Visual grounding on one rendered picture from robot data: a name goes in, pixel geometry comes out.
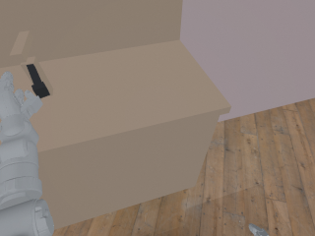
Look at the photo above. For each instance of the tap lever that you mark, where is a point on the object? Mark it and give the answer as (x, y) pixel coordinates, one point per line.
(38, 86)

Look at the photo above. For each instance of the robot left upper arm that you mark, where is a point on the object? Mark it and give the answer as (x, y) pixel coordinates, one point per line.
(30, 218)

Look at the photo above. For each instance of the robot right hand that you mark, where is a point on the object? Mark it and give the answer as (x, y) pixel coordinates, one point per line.
(257, 231)

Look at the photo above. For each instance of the robot left hand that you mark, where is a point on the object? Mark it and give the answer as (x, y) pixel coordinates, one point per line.
(14, 103)

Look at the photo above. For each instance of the counter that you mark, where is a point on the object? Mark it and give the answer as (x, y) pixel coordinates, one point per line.
(130, 115)

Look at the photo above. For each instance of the left robot forearm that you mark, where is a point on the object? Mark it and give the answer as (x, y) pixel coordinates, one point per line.
(19, 180)

